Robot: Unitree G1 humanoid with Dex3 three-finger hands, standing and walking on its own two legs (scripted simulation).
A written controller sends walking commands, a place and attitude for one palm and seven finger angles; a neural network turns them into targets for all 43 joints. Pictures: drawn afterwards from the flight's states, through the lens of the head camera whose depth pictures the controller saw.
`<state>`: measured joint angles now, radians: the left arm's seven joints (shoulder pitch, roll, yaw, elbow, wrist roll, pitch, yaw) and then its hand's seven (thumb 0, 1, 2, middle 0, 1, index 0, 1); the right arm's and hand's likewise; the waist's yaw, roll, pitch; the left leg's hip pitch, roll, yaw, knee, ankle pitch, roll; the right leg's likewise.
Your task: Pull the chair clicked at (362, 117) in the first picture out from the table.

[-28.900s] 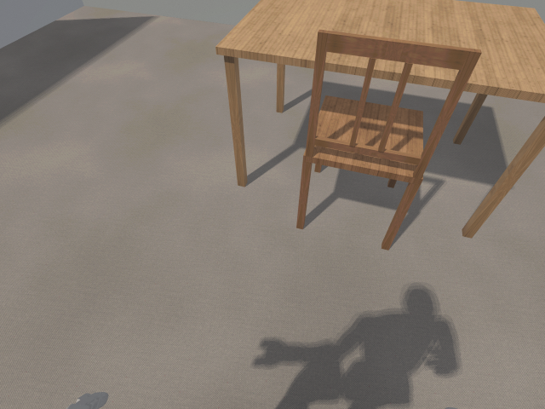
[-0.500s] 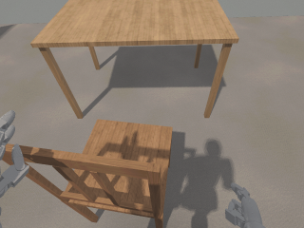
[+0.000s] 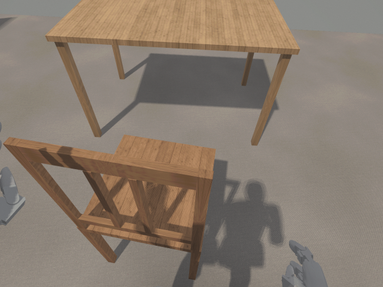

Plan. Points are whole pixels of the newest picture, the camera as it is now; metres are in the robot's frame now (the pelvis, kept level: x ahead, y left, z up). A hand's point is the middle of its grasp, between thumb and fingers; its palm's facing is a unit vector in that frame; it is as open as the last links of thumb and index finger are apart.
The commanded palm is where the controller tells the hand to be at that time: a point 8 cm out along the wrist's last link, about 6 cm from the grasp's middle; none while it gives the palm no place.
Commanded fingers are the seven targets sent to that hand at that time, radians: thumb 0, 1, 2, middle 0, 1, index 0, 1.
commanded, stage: step back with the hand held close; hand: left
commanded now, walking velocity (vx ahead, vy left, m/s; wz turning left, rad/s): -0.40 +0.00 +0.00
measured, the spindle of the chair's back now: (106, 201) +0.33 +0.24 -0.08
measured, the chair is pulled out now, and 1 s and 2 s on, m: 0.65 0.65 0.65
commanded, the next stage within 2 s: stop stepping back and stand still in 1.14 s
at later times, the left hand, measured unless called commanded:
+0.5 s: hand (9, 208) +0.18 +0.27 +0.18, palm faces +0.47 -0.72 -0.51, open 7.4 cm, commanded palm +0.12 +0.30 +0.19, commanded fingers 0.00 0.90 0.90 -0.20 -0.30 -0.20 -0.30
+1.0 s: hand (12, 245) +0.14 +0.23 +0.18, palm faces +0.32 -0.79 -0.52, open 7.4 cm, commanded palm +0.07 +0.28 +0.19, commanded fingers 0.00 0.90 0.90 -0.20 -0.30 -0.20 -0.30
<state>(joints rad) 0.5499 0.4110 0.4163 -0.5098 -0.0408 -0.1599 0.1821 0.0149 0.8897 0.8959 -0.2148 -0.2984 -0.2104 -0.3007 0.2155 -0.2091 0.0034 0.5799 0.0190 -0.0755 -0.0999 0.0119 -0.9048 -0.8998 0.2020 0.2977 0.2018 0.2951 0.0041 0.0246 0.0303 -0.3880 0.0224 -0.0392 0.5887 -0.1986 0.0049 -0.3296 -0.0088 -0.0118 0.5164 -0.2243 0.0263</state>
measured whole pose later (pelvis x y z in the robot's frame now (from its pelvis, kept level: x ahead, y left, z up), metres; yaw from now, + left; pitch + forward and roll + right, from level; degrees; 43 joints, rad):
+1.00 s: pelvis -0.08 -0.01 +0.00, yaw -3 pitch +1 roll -5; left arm 0.55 0.47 0.47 -0.58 -0.05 -0.30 0.12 0.01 0.89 0.90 -0.21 -0.30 -0.21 -0.30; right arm 0.13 -0.16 0.00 0.65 -0.02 -0.18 -0.05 0.01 -0.90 -0.90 0.20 0.30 0.20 0.30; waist 0.01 0.05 0.09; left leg -0.49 0.11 -0.05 0.59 -0.12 -0.02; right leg -0.22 0.03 -0.04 0.46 -0.25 0.04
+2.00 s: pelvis -0.24 +0.00 +0.00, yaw -2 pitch -2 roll -2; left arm 0.52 0.37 0.40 -0.44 -0.04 -0.21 0.16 0.01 0.89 0.90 -0.21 -0.30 -0.21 -0.30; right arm 0.29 -0.21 0.00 0.69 0.02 -0.11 -0.06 0.01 -0.90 -0.90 0.20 0.30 0.20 0.30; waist 0.00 0.02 -0.02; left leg -0.28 0.00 -0.01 0.58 -0.27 0.05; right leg -0.20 0.00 -0.08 0.54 -0.30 0.00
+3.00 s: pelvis -0.23 -0.02 +0.01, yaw +0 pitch -2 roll +0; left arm 0.33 0.11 -0.03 1.08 0.01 0.01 0.04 0.01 0.92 0.90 -0.20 -0.30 -0.20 -0.30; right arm 0.34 -0.11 0.01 1.09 -0.01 -0.01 -0.03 0.00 -0.91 -0.90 0.20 0.30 0.20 0.29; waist 0.00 0.01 0.03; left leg -0.22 -0.03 -0.03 0.46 -0.21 0.02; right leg -0.15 0.02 -0.01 0.45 -0.26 -0.02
